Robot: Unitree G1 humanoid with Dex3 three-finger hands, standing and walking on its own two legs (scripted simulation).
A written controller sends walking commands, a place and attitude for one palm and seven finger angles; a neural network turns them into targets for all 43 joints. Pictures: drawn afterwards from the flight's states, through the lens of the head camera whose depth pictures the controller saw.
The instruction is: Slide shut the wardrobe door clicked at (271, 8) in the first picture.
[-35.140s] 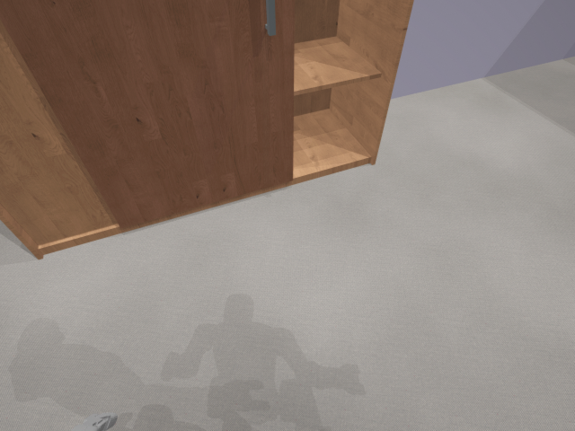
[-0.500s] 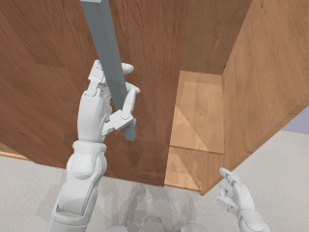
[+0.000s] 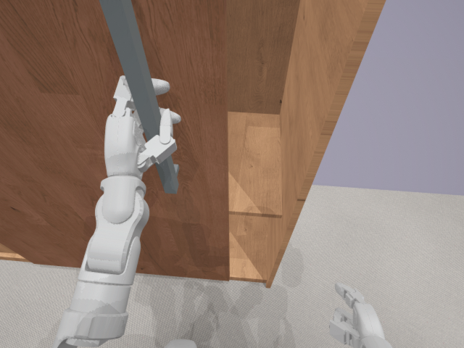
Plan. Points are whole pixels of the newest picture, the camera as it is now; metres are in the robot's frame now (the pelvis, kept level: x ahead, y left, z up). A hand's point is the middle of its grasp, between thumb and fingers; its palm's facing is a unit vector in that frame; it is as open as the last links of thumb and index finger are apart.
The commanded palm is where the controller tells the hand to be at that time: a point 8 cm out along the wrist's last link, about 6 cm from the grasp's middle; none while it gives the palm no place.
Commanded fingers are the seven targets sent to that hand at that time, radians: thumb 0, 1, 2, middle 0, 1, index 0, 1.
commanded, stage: step sideways, sliding the door along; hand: left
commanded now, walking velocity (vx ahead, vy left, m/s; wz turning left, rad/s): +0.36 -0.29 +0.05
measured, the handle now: (155, 114) +0.39 +0.17 +0.19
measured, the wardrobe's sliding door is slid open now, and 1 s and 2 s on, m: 0.15 0.00 0.00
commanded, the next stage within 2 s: none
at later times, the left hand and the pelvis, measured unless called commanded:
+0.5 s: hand (224, 141) +0.35 +0.06 +0.19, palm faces +0.26 -0.96 -0.06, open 6.2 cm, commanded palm +0.32 +0.04 +0.19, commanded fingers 0.00 0.90 0.90 -0.45 -1.40 -0.45 -1.40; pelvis -0.01 -0.10 +0.00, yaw +3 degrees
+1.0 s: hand (275, 149) +0.35 -0.01 +0.19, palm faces +0.07 -0.99 -0.08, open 6.2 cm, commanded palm +0.32 +0.01 +0.19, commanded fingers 0.00 0.90 0.90 -0.45 -1.40 -0.45 -1.40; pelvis +0.00 -0.12 +0.00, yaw +2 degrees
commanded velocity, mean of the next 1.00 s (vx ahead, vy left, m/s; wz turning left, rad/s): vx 0.28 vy -0.30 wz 0.00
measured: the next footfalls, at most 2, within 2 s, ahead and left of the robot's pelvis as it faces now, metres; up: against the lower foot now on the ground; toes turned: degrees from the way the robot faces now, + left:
left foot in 0.06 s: +0.01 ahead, +0.13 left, +0.00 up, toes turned +9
right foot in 0.30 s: +0.07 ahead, -0.25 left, +0.00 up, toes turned -2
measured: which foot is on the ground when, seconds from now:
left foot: up 0.00-0.04, down 0.06-1.00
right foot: down 0.00-0.06, up 0.08-0.28, down 0.30-1.00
